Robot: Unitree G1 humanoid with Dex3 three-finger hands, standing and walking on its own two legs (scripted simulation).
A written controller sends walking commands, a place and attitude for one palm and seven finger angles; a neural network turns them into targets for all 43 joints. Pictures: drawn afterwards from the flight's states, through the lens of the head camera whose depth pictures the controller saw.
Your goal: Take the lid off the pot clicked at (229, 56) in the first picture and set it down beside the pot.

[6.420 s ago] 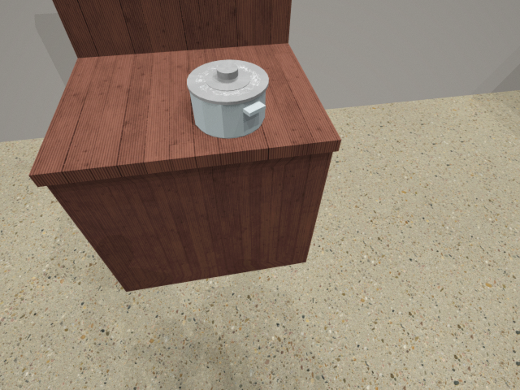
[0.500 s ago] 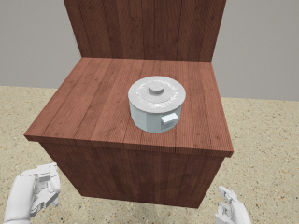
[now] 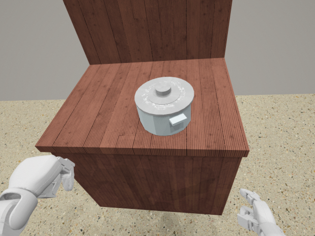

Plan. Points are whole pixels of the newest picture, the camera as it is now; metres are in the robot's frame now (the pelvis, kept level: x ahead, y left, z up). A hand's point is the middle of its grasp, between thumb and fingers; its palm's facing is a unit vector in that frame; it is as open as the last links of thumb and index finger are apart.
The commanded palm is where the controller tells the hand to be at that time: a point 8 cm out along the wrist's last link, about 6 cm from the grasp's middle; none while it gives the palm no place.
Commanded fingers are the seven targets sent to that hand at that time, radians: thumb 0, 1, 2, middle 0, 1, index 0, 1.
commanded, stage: reach forward and open the fingers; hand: left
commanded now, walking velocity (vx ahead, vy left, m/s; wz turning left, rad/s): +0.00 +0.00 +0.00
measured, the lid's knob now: (163, 88) +0.56 +0.05 +0.08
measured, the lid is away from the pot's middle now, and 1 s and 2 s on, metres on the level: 0.01 0.01 0.01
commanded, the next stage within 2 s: move the open hand above the knob in 0.72 s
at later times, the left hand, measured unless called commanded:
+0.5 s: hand (56, 157) +0.25 +0.26 +0.13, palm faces -0.13 -0.03 -0.99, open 8.7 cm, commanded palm +0.23 +0.26 +0.19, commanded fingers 0.00 -0.28 1.43 -0.85 -0.08 -0.85 -0.08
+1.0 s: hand (69, 133) +0.30 +0.25 +0.15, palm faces -0.12 -0.04 -0.99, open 9.9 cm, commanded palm +0.29 +0.23 +0.22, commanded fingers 0.00 -0.29 1.48 -0.85 -0.08 -0.85 -0.08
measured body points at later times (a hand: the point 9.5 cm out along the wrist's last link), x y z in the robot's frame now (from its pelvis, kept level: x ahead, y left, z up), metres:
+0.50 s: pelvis -0.02 +0.01 +0.00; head -0.02 -0.04 +0.45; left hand +0.25 +0.26 +0.18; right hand +0.18 -0.21 -0.11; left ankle +0.03 +0.07 -0.74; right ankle -0.01 -0.09 -0.74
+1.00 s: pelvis -0.02 +0.02 +0.00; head -0.01 -0.02 +0.45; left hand +0.30 +0.25 +0.20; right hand +0.19 -0.19 -0.10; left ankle +0.03 +0.07 -0.74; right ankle -0.01 -0.09 -0.74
